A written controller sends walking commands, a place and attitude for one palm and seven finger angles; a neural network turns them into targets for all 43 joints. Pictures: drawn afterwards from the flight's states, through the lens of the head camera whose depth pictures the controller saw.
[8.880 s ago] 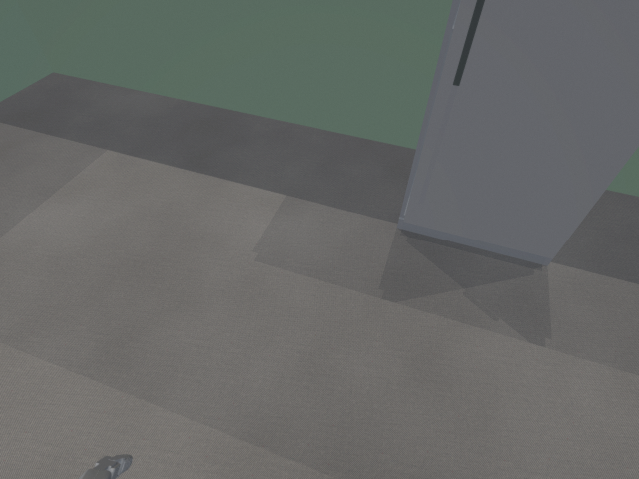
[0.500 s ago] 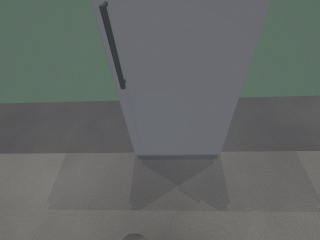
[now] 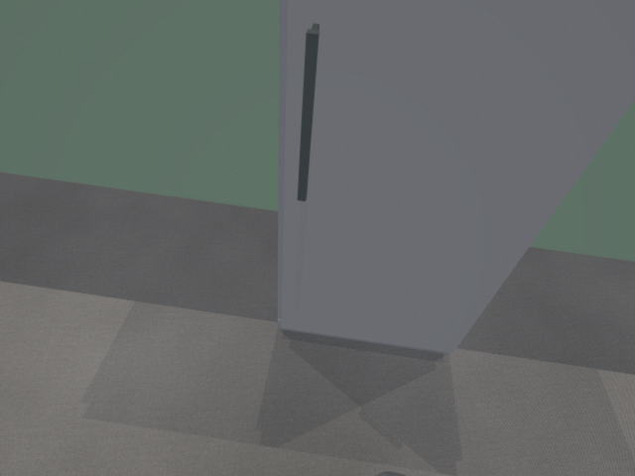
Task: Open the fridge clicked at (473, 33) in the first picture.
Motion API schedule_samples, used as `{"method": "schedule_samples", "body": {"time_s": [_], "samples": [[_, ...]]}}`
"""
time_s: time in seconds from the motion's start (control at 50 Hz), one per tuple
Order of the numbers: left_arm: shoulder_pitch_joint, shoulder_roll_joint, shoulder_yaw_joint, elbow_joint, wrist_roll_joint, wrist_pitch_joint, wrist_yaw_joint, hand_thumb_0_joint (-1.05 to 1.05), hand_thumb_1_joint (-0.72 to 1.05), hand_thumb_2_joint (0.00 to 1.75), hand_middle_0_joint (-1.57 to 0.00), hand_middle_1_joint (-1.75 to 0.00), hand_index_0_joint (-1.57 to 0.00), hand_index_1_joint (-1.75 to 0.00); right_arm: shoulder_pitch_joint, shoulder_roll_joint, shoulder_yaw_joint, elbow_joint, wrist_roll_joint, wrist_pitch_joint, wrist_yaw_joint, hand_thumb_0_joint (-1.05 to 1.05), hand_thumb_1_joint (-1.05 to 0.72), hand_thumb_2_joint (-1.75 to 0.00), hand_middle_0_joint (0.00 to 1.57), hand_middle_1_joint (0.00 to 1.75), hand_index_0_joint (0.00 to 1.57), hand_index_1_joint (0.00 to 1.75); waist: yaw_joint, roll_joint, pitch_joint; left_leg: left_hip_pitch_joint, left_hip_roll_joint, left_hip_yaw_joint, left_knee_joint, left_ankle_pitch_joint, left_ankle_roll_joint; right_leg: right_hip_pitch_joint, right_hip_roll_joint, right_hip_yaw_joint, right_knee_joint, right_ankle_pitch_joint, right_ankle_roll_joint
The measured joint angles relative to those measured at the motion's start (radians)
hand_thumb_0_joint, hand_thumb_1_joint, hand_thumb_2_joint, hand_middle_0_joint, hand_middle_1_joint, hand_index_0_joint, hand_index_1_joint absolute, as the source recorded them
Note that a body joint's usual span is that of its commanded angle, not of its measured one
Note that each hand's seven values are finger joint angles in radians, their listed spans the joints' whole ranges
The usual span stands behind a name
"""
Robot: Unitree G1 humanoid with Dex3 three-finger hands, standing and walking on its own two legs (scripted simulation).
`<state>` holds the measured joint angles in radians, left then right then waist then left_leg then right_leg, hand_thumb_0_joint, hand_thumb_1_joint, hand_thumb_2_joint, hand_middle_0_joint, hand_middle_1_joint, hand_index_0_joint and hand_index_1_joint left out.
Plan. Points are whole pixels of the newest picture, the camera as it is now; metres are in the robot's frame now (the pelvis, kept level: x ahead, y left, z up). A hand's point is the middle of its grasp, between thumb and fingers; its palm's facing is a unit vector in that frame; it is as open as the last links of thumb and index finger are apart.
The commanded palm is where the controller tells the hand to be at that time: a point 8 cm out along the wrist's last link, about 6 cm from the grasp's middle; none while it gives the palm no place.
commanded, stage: take the last steps up to it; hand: left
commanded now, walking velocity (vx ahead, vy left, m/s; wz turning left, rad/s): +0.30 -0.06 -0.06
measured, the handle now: (307, 124) +0.68 +0.08 +0.11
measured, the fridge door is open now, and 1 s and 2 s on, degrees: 0 0 0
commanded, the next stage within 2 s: come to a stop and stand still in 0.44 s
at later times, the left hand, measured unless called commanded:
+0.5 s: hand (249, 404) +0.27 +0.12 -0.18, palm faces +0.03 -0.98 -0.21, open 7.2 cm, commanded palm none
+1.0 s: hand (237, 421) +0.24 +0.14 -0.18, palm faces +0.03 -0.97 -0.25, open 7.4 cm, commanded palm none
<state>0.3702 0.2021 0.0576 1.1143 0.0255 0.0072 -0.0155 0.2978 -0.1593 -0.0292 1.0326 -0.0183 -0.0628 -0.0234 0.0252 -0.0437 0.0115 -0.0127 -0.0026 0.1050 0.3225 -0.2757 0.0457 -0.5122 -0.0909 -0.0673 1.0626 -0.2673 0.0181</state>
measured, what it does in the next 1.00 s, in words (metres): walks ahead: right foot, then left foot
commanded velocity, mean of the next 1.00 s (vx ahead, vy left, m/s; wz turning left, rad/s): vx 0.03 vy -0.03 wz -0.01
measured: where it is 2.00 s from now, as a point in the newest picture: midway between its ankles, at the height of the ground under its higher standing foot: outside the picture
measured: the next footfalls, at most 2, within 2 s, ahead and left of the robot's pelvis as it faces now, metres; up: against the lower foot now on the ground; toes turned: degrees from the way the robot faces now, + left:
right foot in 0.32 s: +0.25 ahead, -0.16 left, +0.00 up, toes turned -4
left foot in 0.68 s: +0.32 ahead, +0.08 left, +0.00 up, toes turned +5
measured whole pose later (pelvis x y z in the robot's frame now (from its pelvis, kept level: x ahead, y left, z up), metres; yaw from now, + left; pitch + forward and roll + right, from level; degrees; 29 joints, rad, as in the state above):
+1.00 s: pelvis +0.22 -0.05 -0.01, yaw -3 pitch -1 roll +2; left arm 0.24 0.16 0.05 1.05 0.01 0.04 0.03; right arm 0.09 -0.15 -0.04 1.01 -0.02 0.02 -0.04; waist 0.03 0.01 0.11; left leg -0.29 0.05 0.12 0.49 -0.18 0.00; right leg -0.30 -0.03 -0.05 0.73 -0.44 0.01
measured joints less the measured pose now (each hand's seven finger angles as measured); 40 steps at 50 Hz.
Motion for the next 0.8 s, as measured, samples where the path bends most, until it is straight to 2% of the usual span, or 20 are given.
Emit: {"method": "schedule_samples", "body": {"time_s": [0.06,0.14,0.22,0.28,0.32,0.36,0.38,0.4,0.44,0.48,0.54,0.62,0.66,0.68,0.72,0.8], "samples": [[-0.064,0.002,0.005,-0.031,-0.002,-0.003,0.000,0.01,0.91,0.90,-0.20,-0.29,-0.19,-0.30,0.056,0.007,0.006,0.040,0.001,0.000,-0.003,-0.01,-0.95,-0.90,0.20,0.30,0.20,0.30,-0.006,-0.004,0.010,0.048,-0.013,0.002,-0.040,-0.007,0.000,-0.064,-0.005,0.005,0.003,0.053,0.008],[-0.149,-0.003,0.004,-0.063,-0.007,0.001,-0.003,0.01,0.91,0.90,-0.20,-0.29,-0.19,-0.30,0.125,0.023,0.010,0.086,-0.003,0.004,-0.005,0.00,-0.93,-0.90,0.20,0.30,0.20,0.30,-0.029,0.005,0.029,0.102,-0.017,0.003,-0.063,-0.037,-0.007,-0.090,-0.008,-0.007,-0.097,0.093,0.006],[-0.227,-0.013,-0.001,-0.091,-0.012,-0.002,-0.005,0.01,0.91,0.90,-0.20,-0.29,-0.19,-0.30,0.174,0.033,0.011,0.118,-0.011,0.009,-0.005,0.00,-0.92,-0.90,0.20,0.30,0.20,0.30,-0.067,0.026,0.058,0.146,-0.006,0.006,-0.053,-0.092,-0.027,-0.054,0.004,-0.026,-0.276,0.086,-0.020],[-0.267,-0.020,-0.006,-0.114,-0.013,-0.021,-0.005,0.01,0.91,0.90,-0.20,-0.29,-0.19,-0.30,0.202,0.036,0.010,0.141,-0.011,0.017,-0.003,0.00,-0.91,-0.90,0.20,0.30,0.20,0.30,-0.086,0.052,0.076,0.155,0.025,0.008,0.022,-0.170,-0.051,0.022,0.039,-0.046,-0.403,0.071,-0.049],[-0.273,-0.016,-0.007,-0.127,-0.008,-0.055,-0.003,0.01,0.91,0.90,-0.20,-0.29,-0.19,-0.30,0.221,0.045,0.009,0.156,-0.003,0.025,0.003,0.00,-0.91,-0.90,0.20,0.30,0.20,0.30,-0.079,0.046,0.075,0.091,0.043,0.009,0.225,-0.236,-0.055,0.086,0.049,-0.052,-0.472,0.156,-0.077],[-0.278,-0.026,-0.005,-0.127,-0.014,-0.077,0.007,0.01,0.91,0.90,-0.20,-0.29,-0.20,-0.30,0.191,0.040,0.005,0.155,0.008,0.041,0.008,0.01,-0.91,-0.90,0.20,0.30,0.20,0.30,-0.079,0.061,0.096,-0.062,0.054,-0.047,0.597,-0.255,-0.040,0.089,0.064,-0.066,-0.411,0.109,-0.092],[-0.276,-0.033,-0.008,-0.123,-0.017,-0.076,0.010,0.01,0.91,0.90,-0.20,-0.29,-0.20,-0.30,0.171,0.036,0.001,0.148,0.011,0.046,0.008,0.01,-0.91,-0.90,0.20,0.30,0.20,0.30,-0.080,0.069,0.103,-0.135,0.056,-0.067,0.736,-0.241,-0.032,0.109,0.071,-0.074,-0.413,0.079,-0.094],[-0.269,-0.039,-0.011,-0.118,-0.019,-0.073,0.013,0.00,0.91,0.90,-0.20,-0.29,-0.20,-0.30,0.150,0.031,-0.003,0.138,0.010,0.049,0.009,0.01,-0.91,-0.90,0.20,0.30,0.20,0.30,-0.078,0.075,0.103,-0.205,0.060,-0.074,0.831,-0.214,-0.027,0.130,0.078,-0.079,-0.431,0.063,-0.094],[-0.248,-0.051,-0.017,-0.104,-0.019,-0.063,0.021,0.00,0.91,0.90,-0.20,-0.29,-0.20,-0.30,0.103,0.020,-0.009,0.109,0.002,0.055,0.012,0.01,-0.91,-0.90,0.20,0.30,0.20,0.30,-0.075,0.080,0.096,-0.322,0.076,-0.072,0.902,-0.154,-0.027,0.171,0.088,-0.084,-0.487,0.067,-0.087],[-0.224,-0.057,-0.005,-0.091,-0.023,-0.060,0.038,0.00,0.93,0.90,-0.21,-0.29,-0.20,-0.30,0.058,0.011,-0.013,0.075,-0.004,0.056,0.012,0.01,-0.91,-0.90,0.20,0.30,0.19,0.30,-0.073,0.083,0.082,-0.403,0.096,-0.066,0.855,-0.120,-0.036,0.207,0.095,-0.089,-0.544,0.082,-0.087],[-0.193,-0.040,-0.005,-0.073,-0.015,-0.056,0.041,-0.01,0.95,0.90,-0.21,-0.29,-0.20,-0.30,-0.002,0.006,-0.015,0.032,-0.008,0.054,0.015,0.01,-0.91,-0.90,0.20,0.30,0.19,0.30,-0.061,0.079,0.059,-0.451,0.115,-0.049,0.682,-0.088,-0.054,0.244,0.101,-0.090,-0.600,0.088,-0.089],[-0.151,-0.039,-0.012,-0.045,-0.011,-0.050,0.037,-0.01,0.94,0.90,-0.20,-0.29,-0.20,-0.30,-0.065,-0.011,-0.015,0.016,-0.009,0.050,0.005,0.01,-0.94,-0.90,0.20,0.30,0.19,0.30,-0.029,0.076,0.039,-0.415,0.109,-0.042,0.450,-0.041,-0.075,0.279,0.108,-0.081,-0.619,0.069,-0.079],[-0.131,-0.047,-0.019,-0.030,-0.014,-0.044,0.038,0.00,0.93,0.90,-0.20,-0.29,-0.20,-0.30,-0.085,-0.021,-0.009,0.018,-0.004,0.043,0.004,0.01,-0.95,-0.90,0.19,0.30,0.19,0.30,-0.015,0.078,0.034,-0.354,0.099,-0.046,0.314,0.035,-0.084,0.291,0.114,-0.075,-0.602,0.047,-0.069],[-0.120,-0.052,-0.023,-0.021,-0.016,-0.039,0.038,0.00,0.93,0.90,-0.20,-0.29,-0.20,-0.30,-0.091,-0.024,-0.006,0.020,-0.002,0.038,0.003,0.01,-0.94,-0.90,0.19,0.30,0.19,0.30,-0.010,0.083,0.030,-0.316,0.098,-0.048,0.248,0.086,-0.078,0.295,0.119,-0.075,-0.585,0.030,-0.062],[-0.115,-0.050,-0.028,-0.005,-0.022,-0.023,0.042,0.00,0.92,0.90,-0.20,-0.29,-0.20,-0.30,-0.106,-0.007,0.002,0.032,0.001,0.035,-0.001,0.01,-0.94,-0.90,0.19,0.30,0.19,0.30,-0.003,0.049,0.031,-0.280,0.076,-0.036,0.220,0.068,-0.050,0.308,0.096,-0.066,-0.565,0.009,-0.046],[-0.105,-0.053,-0.035,-0.006,-0.023,-0.001,0.045,0.01,0.92,0.90,-0.20,-0.29,-0.20,-0.30,-0.135,0.018,0.014,0.027,0.007,0.046,-0.010,0.01,-0.94,-0.90,0.19,0.30,0.19,0.30,0.017,0.005,0.039,-0.236,0.046,-0.006,0.165,0.067,-0.037,0.321,0.067,-0.039,-0.568,-0.002,-0.026]]}}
